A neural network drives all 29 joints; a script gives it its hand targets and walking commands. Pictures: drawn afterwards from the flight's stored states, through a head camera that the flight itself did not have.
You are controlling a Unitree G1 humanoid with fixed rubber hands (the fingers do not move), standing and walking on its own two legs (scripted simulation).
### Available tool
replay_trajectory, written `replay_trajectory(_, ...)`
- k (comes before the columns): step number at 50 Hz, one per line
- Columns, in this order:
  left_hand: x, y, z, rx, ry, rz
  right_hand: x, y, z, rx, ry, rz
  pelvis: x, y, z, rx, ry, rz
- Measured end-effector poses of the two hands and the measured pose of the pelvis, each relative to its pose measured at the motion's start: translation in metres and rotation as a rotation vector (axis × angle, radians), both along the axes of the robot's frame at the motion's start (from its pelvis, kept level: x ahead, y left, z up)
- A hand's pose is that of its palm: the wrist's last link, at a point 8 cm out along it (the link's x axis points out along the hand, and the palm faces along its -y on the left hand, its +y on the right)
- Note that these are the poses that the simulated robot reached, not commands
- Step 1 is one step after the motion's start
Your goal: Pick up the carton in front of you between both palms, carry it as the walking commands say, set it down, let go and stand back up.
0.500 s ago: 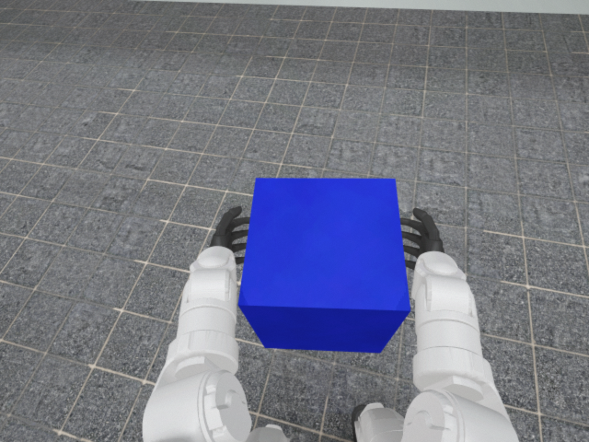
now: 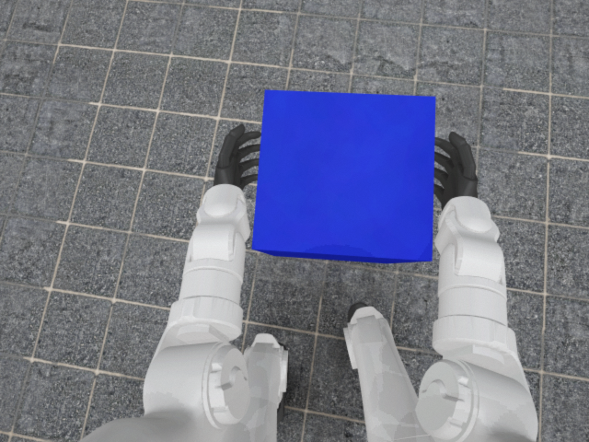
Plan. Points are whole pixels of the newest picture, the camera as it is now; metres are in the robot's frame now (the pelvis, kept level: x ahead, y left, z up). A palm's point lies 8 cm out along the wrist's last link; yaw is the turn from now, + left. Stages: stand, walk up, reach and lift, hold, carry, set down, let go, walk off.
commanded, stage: set down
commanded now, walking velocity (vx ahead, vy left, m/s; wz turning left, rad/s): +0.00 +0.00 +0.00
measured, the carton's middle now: (337, 193) +0.43 -0.09 -0.16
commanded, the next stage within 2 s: none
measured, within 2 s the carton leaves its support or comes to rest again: rests again in 1.74 s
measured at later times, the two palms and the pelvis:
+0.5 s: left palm (267, 182) +0.49 +0.02 -0.23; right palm (436, 210) +0.40 -0.26 -0.23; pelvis -0.04 -0.01 -0.13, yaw +2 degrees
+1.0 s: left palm (287, 185) +0.53 +0.00 -0.38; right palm (422, 221) +0.40 -0.28 -0.38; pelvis -0.05 +0.00 -0.21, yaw +2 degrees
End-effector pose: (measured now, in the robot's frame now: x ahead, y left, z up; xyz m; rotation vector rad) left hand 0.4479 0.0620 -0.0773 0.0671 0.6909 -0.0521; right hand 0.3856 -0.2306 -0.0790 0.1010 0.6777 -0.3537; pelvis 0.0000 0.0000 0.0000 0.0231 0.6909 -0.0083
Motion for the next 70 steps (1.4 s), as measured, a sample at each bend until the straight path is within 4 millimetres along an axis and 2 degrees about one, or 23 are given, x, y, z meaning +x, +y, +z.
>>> replay_trajectory(12,0.021,-0.019,-0.074,0.025,0.01,-0.066,0.006,-0.015,-0.075,-0.01,0.02,-0.038,-0.014,-0.008,-0.06,0.015,0.113,0.006)
replay_trajectory(25,0.045,-0.037,-0.148,0.046,0.012,-0.134,0.011,-0.028,-0.154,-0.004,0.028,-0.091,-0.037,-0.009,-0.126,0.022,0.128,0.015)
replay_trajectory(35,0.06,-0.05,-0.203,0.061,0.036,-0.191,0.011,-0.036,-0.21,-0.018,0.063,-0.122,-0.049,-0.002,-0.164,0.008,0.132,0.028)
replay_trajectory(50,0.079,-0.067,-0.3,0.072,0.063,-0.264,0.017,-0.047,-0.299,-0.042,0.105,-0.157,-0.054,0.004,-0.213,-0.021,0.125,0.059)
replay_trajectory(57,0.082,-0.062,-0.323,0.076,0.077,-0.282,0.021,-0.043,-0.315,-0.053,0.128,-0.156,-0.049,0.003,-0.223,-0.044,0.122,0.08)
replay_trajectory(63,0.086,-0.059,-0.327,0.078,0.071,-0.29,0.025,-0.041,-0.318,-0.049,0.125,-0.151,-0.047,0.007,-0.228,-0.06,0.129,0.082)
replay_trajectory(70,0.084,-0.06,-0.33,0.09,0.085,-0.309,0.017,-0.04,-0.325,-0.046,0.151,-0.133,-0.047,0.013,-0.231,-0.068,0.128,0.084)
